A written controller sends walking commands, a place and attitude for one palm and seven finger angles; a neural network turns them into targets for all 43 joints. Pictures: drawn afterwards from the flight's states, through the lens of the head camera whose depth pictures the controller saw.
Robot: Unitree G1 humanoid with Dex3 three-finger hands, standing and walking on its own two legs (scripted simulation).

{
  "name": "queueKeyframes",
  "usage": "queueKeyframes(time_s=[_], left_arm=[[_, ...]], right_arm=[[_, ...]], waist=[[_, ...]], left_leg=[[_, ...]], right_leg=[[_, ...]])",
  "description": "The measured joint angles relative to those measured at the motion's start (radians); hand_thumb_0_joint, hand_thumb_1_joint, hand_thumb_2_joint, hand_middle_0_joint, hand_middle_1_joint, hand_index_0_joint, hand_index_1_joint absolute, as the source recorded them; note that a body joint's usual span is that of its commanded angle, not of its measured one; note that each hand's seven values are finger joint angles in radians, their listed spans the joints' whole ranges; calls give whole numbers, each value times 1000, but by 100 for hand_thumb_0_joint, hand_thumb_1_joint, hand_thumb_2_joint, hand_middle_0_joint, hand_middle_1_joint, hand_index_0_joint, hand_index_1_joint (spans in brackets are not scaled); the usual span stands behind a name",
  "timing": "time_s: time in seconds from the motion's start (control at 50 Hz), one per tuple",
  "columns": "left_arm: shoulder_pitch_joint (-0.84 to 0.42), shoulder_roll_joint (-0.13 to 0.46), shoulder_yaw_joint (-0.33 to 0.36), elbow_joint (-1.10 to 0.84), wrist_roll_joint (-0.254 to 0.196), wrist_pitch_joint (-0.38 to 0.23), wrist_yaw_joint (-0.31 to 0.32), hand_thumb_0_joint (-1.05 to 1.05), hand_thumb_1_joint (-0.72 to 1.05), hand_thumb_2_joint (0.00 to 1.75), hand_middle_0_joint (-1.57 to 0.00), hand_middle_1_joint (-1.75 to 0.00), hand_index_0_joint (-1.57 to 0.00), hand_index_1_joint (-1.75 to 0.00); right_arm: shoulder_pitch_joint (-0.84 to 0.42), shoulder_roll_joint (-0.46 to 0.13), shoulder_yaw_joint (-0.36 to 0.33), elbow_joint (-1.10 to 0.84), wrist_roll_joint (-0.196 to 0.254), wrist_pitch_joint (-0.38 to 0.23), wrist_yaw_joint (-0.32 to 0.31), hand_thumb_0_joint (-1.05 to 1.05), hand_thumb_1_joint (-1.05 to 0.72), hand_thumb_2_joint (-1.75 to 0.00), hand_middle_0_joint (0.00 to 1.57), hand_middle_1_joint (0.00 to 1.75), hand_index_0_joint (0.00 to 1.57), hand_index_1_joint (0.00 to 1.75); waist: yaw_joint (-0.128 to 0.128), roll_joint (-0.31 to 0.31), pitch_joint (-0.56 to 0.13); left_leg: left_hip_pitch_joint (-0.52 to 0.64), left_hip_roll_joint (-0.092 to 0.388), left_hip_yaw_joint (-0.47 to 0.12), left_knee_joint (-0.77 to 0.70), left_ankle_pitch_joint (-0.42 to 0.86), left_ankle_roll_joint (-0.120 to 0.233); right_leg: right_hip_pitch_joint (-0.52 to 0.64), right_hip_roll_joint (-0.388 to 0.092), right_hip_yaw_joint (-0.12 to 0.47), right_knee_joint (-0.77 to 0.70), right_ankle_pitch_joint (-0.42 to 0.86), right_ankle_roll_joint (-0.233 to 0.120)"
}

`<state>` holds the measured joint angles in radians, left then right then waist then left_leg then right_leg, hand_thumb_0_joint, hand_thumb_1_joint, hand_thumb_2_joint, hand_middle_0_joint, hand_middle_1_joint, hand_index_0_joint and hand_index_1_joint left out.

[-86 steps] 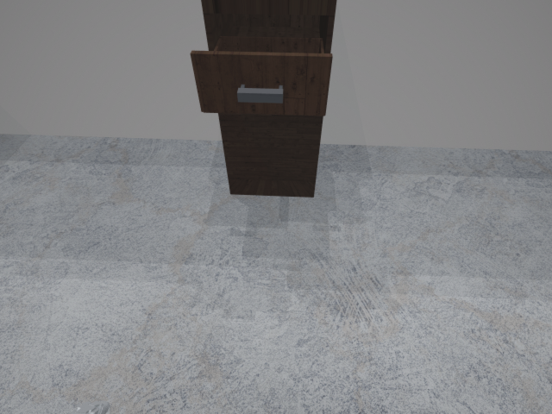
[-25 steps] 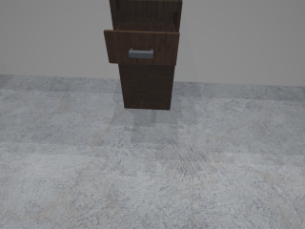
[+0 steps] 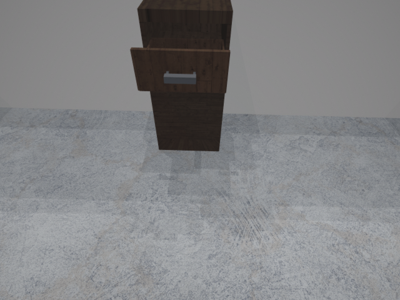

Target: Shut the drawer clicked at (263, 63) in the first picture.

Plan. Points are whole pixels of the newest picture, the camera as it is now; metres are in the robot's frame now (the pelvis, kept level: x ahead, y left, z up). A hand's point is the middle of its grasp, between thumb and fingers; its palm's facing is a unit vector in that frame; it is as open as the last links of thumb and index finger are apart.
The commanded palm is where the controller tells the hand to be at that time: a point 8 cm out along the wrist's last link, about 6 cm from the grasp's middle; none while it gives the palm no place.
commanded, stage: walk to a spot facing it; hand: left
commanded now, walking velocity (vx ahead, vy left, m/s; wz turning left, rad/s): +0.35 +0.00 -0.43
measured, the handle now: (180, 76) +0.92 +0.15 -0.01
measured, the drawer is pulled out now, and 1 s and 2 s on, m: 0.30 0.30 0.30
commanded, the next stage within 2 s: turn to face it in 0.56 s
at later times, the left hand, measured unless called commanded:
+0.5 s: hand out of the picture +0.11 +0.12 -0.17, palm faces -0.09 -0.98 -0.16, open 7.4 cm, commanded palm none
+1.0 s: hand (165, 203) +0.43 +0.14 -0.17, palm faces -0.13 -0.97 -0.20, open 7.4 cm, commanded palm none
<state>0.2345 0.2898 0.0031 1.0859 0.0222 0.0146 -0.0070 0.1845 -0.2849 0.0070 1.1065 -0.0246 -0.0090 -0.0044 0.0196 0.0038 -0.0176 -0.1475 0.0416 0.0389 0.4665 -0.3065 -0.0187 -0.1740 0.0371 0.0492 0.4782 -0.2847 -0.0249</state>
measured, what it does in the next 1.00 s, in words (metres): walks ahead: right foot, then left foot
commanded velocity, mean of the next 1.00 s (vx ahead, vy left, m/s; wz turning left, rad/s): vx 0.20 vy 0.00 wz -0.03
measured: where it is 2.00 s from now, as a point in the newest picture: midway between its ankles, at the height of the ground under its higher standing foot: (214, 267)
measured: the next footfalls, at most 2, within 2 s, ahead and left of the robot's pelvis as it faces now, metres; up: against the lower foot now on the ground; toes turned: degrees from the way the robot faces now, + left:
right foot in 0.22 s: +0.10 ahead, -0.12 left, +0.00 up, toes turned -10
left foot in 0.66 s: +0.41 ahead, +0.06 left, +0.00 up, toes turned -5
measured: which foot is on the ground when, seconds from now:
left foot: down 0.00-0.22, up 0.24-0.64, down 0.66-1.00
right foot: down 0.00-0.06, up 0.08-0.20, down 0.22-0.66, up 0.68-1.00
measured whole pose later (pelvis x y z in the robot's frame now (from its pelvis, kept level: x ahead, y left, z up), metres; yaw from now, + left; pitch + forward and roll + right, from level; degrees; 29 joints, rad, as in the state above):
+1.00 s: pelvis +0.32 -0.02 -0.01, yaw -9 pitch -1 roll +1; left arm 0.20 0.17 0.04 0.99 0.03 -0.01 0.03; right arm 0.28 -0.17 -0.05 1.07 -0.02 -0.01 -0.02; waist -0.02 -0.02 0.02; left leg -0.28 -0.02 0.10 0.52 -0.22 0.06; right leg -0.34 -0.05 -0.06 0.65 -0.29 0.02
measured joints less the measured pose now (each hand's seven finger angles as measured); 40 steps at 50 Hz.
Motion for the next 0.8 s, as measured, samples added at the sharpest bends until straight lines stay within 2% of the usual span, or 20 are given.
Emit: queueKeyframes(time_s=[0.08, 0.14, 0.16, 0.2, 0.22, 0.24, 0.3, 0.36, 0.44, 0.5, 0.56, 0.62, 0.66, 0.68, 0.72, 0.74, 0.76, 0.8], left_arm=[[77, -37, 13, -11, 2, 3, -13, 1, 90, 89, -20, -30, -20, -30], [107, -68, 22, -7, 3, 8, -20, 1, 90, 89, -20, -30, -20, -30], [108, -78, 25, -8, 3, 8, -23, 1, 90, 89, -20, -30, -20, -30], [104, -98, 31, -20, 3, -4, -30, 1, 90, 89, -20, -30, -20, -30], [103, -102, 32, -33, 5, -20, -32, 1, 90, 89, -20, -30, -20, -30], [100, -104, 36, -41, 5, -40, -29, 1, 90, 89, -20, -30, -20, -30], [107, -122, 37, -48, -1, -75, -4, 1, 90, 89, -20, -30, -20, -30], [141, -143, 30, -33, 3, -84, 14, 1, 90, 89, -20, -30, -20, -30], [185, -168, 21, 7, 7, -85, 18, 1, 90, 89, -20, -30, -20, -30], [205, -180, 17, 28, 7, -87, 20, 1, 90, 89, -20, -30, -20, -30], [214, -179, 19, 39, 8, -87, 25, 1, 90, 89, -20, -30, -20, -30], [224, -170, 26, 45, 8, -84, 28, 1, 90, 89, -20, -30, -20, -30], [246, -167, 33, 46, 3, -79, 28, 1, 90, 89, -20, -30, -20, -30], [249, -166, 38, 47, -3, -72, 25, 1, 90, 89, -20, -30, -20, -30], [219, -142, 43, 47, -6, -53, 25, 1, 90, 89, -20, -30, -20, -30], [198, -131, 46, 43, -4, -46, 27, 1, 90, 89, -20, -30, -20, -30], [174, -122, 50, 35, -1, -41, 26, 1, 90, 89, -20, -30, -20, -30], [122, -108, 53, 9, 4, -37, 23, 1, 91, 89, -20, -30, -19, -30]], right_arm=[[67, 43, -10, -19, -1, -15, 0, 1, -90, -90, 20, 30, 20, 30], [118, 72, -22, -24, 0, -36, -3, 1, -90, -90, 20, 30, 20, 30], [135, 78, -25, -22, -2, -41, -5, 1, -90, -90, 20, 30, 20, 30], [166, 83, -28, -8, -4, -41, -7, 1, -90, -90, 20, 30, 20, 30], [183, 86, -28, 0, -1, -38, -6, 1, -90, -90, 20, 30, 20, 30], [193, 91, -28, 14, 3, -31, -3, 1, -90, -90, 20, 30, 20, 30], [190, 98, -34, 51, 5, -5, 3, 1, -90, -90, 20, 30, 20, 30], [146, 100, -45, 38, -1, -3, 5, 1, -90, -90, 20, 30, 20, 30], [65, 109, -58, -25, 0, -11, 13, 1, -91, -90, 20, 30, 20, 30], [5, 119, -60, -63, 3, -19, 21, 1, -91, -90, 19, 30, 20, 30], [-47, 130, -57, -88, 7, -25, 26, 1, -91, -90, 19, 30, 20, 30], [-87, 141, -51, -107, 8, -34, 25, 1, -91, -90, 19, 30, 20, 30], [-96, 143, -41, -126, 1, -54, 19, 1, -91, -90, 20, 30, 20, 30], [-100, 145, -40, -134, -4, -67, 13, 1, -90, -90, 20, 30, 20, 30], [-96, 161, -32, -141, 0, -74, 3, 1, -90, -90, 20, 30, 20, 30], [-84, 166, -29, -137, 2, -74, -1, 0, -90, -90, 20, 30, 20, 30], [-70, 170, -28, -130, 4, -72, -6, 0, -90, -90, 20, 30, 20, 30], [-33, 173, -36, -108, 10, -70, -18, 0, -91, -90, 20, 30, 20, 30]], waist=[[1, -17, -4], [-7, -22, 15], [-12, -17, 24], [-17, 3, 44], [-17, 8, 52], [-14, 11, 60], [3, 20, 65], [4, 17, 55], [-9, 6, 41], [-4, 6, 42], [14, 3, 53], [34, -9, 65], [40, -10, 63], [36, -8, 62], [28, -41, 78], [25, -52, 78], [21, -57, 77], [12, -58, 73]], left_leg=[[-2, 2, 38, 60, -57, -2], [38, 9, 79, 49, -84, -9], [54, 15, 88, 40, -89, -15], [72, 38, 96, 55, -114, -30], [55, 51, 97, 112, -141, -26], [12, 63, 88, 229, -173, -14], [-150, 59, 33, 594, -162, 11], [-286, 63, 38, 700, -67, 6], [-411, 81, 51, 614, 32, -12], [-455, 88, 48, 503, 94, -13], [-446, 81, 53, 363, 127, -2], [-385, 51, 66, 234, 128, 21], [-299, 35, 74, 132, 162, 45], [-291, 42, 80, 141, 205, 61], [-282, 31, 108, 210, 124, 74], [-264, 25, 118, 208, 91, 75], [-244, 17, 123, 189, 77, 76], [-205, 0, 120, 128, 95, 71]], right_leg=[[-49, 3, 25, 131, -91, -14], [-132, -22, -38, 299, -174, -8], [-153, -33, -62, 318, -187, -7], [-158, -46, -108, 251, -145, -8], [-146, -47, -120, 194, -87, -16], [-148, -42, -131, 206, -54, -27], [-100, -19, -146, 194, -93, -50], [-23, -2, -131, 81, -68, -46], [65, 8, -96, -55, -31, -48], [127, 13, -74, -120, -28, -38], [187, 12, -59, -152, -50, -24], [233, 2, -42, -132, -105, -6], [209, -1, -25, -3, -179, 0], [151, 0, -30, 152, -205, -5], [12, -13, -25, 496, -228, -20], [-55, -20, -34, 620, -216, -21], [-115, -31, -50, 698, -191, -18], [-205, -59, -83, 724, -149, -5]])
